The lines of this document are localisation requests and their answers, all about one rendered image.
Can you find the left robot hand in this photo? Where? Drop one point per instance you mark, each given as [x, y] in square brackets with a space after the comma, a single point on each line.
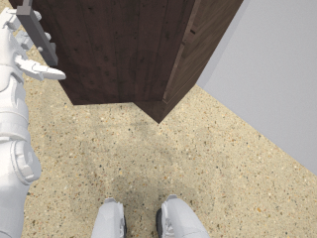
[11, 47]

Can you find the robot right shin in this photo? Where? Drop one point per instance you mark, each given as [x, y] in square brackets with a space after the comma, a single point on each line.
[167, 232]

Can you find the cupboard door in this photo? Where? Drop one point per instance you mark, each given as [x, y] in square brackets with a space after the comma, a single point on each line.
[114, 51]

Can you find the handle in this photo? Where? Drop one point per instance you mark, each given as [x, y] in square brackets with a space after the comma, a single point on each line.
[31, 24]

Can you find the left robot upper arm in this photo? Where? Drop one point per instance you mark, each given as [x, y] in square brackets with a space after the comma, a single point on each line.
[19, 167]

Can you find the robot left thigh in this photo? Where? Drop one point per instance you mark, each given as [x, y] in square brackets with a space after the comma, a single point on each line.
[109, 221]

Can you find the left robot forearm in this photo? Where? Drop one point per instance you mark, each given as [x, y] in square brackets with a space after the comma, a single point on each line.
[14, 112]

